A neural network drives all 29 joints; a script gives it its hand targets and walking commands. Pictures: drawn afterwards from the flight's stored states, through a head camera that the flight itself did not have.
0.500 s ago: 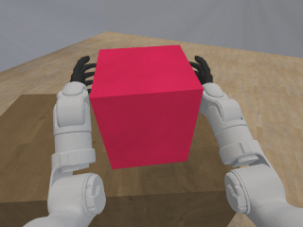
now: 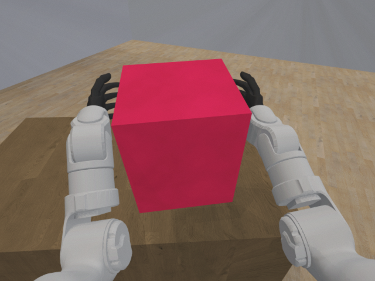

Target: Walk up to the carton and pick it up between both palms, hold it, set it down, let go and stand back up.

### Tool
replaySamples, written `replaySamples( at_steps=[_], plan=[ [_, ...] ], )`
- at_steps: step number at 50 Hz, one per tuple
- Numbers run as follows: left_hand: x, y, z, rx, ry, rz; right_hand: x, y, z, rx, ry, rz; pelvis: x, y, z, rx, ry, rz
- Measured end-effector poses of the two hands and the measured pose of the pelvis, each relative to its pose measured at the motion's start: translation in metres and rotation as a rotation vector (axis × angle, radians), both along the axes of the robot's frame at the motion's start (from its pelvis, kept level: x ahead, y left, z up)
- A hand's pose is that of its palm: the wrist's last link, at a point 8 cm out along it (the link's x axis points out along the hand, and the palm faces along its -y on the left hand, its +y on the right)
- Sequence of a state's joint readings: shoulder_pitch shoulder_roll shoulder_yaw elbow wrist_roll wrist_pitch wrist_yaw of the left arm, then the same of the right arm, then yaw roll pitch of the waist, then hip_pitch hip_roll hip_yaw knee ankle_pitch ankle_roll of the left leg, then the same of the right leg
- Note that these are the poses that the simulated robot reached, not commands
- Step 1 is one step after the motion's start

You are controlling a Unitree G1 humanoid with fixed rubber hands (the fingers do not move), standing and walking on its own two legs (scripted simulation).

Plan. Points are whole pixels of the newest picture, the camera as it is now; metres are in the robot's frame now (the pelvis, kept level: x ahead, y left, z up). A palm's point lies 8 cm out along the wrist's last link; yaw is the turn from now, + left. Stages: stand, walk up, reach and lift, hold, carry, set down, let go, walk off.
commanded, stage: hold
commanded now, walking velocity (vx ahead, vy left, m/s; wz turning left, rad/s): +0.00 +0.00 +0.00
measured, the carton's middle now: (180, 136) +0.37 +0.01 +0.18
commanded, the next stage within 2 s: none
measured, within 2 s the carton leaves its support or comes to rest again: neither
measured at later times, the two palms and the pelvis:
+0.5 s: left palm (96, 110) +0.37 +0.17 +0.26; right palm (250, 107) +0.36 -0.14 +0.25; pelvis +0.00 +0.00 +0.00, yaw +0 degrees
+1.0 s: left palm (95, 109) +0.36 +0.17 +0.26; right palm (250, 106) +0.36 -0.14 +0.26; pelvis +0.00 +0.00 +0.00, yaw +0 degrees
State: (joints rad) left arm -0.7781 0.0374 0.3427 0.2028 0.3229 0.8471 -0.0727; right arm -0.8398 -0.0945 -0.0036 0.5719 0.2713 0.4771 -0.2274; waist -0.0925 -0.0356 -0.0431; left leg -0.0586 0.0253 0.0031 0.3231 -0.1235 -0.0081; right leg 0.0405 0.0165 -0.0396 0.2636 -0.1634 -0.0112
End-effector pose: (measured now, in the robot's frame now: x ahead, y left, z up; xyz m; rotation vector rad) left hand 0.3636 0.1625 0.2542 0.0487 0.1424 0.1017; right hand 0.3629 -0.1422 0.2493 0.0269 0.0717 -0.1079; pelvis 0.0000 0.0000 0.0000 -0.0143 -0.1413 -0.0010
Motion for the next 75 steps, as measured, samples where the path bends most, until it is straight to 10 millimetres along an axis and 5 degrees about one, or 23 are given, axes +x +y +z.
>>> replaySamples(
  at_steps=[75],
  plan=[
    [-0.0004, 0.0005, 0.0051, 0.001, -0.001, -0.003, -0.0015, 0.0007, 0.0039, 0.01, 0.006, -0.006, -0.0011, 0.0025, 0.0001, 0.0, 0.002, -0.004]
  ],
)
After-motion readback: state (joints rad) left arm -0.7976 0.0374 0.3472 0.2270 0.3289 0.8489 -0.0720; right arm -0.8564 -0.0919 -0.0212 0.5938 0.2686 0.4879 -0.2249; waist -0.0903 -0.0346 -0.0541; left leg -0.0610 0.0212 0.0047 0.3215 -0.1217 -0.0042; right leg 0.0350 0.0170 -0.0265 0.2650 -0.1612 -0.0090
